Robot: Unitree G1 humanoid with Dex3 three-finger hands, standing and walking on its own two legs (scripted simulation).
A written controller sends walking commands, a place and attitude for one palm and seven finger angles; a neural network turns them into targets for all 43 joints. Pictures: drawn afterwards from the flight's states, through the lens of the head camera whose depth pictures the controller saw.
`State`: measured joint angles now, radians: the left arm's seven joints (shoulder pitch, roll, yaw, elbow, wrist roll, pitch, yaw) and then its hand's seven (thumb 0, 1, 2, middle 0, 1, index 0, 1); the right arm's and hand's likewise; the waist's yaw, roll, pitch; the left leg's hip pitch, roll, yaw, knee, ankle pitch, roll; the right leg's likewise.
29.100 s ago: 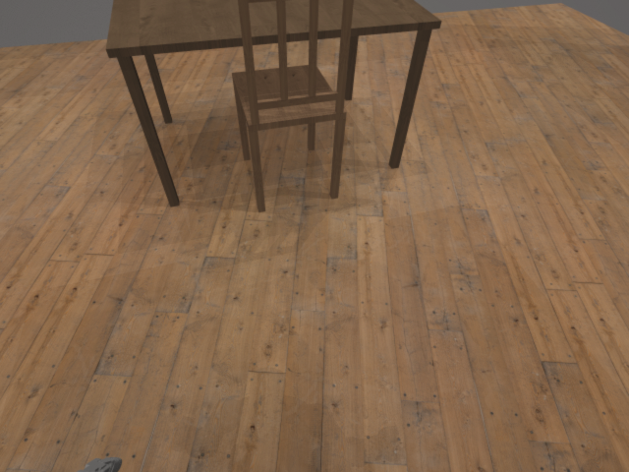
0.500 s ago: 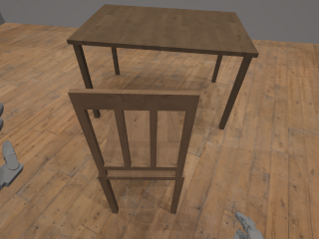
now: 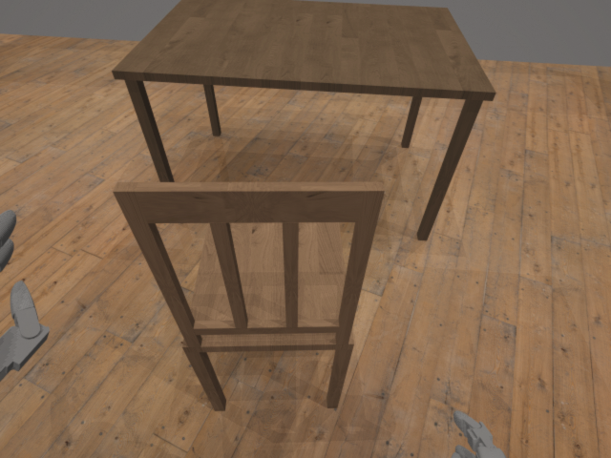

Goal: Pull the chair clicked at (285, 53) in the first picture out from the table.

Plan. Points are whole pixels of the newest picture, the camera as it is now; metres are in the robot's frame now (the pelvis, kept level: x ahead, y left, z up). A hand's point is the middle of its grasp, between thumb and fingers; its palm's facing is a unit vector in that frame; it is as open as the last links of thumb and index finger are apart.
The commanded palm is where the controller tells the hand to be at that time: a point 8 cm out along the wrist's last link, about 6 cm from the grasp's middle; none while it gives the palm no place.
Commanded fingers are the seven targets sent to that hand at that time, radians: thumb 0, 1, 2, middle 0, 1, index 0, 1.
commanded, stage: stop stepping back and stand still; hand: left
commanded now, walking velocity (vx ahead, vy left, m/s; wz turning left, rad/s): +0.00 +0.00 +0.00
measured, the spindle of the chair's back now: (232, 280) +0.42 +0.16 -0.07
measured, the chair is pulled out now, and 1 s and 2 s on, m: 0.62 0.62 0.62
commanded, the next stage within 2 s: let the arm hang, fingers relaxed in 0.42 s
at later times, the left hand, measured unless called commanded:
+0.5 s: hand (63, 305) +0.22 +0.26 +0.16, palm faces +0.40 -0.79 -0.47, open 7.4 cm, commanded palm none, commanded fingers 0.00 0.90 0.90 -0.20 -0.30 -0.20 -0.30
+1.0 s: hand out of the picture -0.03 +0.19 -0.17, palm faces +0.04 -0.97 -0.24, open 7.0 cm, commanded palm none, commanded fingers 0.00 0.90 0.90 -0.20 -0.30 -0.20 -0.30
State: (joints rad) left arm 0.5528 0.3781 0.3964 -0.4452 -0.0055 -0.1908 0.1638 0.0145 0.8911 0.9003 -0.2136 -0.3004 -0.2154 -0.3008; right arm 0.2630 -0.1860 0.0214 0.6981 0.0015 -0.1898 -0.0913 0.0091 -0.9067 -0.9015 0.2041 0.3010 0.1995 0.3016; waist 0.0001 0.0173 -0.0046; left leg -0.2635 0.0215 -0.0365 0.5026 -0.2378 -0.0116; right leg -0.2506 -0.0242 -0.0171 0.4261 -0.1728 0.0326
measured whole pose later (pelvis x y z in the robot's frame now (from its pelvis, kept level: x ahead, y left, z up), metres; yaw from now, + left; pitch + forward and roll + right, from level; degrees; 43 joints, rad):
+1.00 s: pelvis +0.01 -0.01 +0.00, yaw +2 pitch +0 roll -1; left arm 0.36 0.22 0.01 1.02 0.02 0.05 0.02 -0.02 0.98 0.90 -0.21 -0.30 -0.21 -0.30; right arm 0.39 -0.18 0.00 1.03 -0.02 0.02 -0.02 0.00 -0.92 -0.90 0.20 0.30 0.20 0.30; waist 0.00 0.01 0.05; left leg -0.26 0.01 -0.07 0.51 -0.24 -0.02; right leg -0.25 -0.03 -0.05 0.48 -0.21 0.01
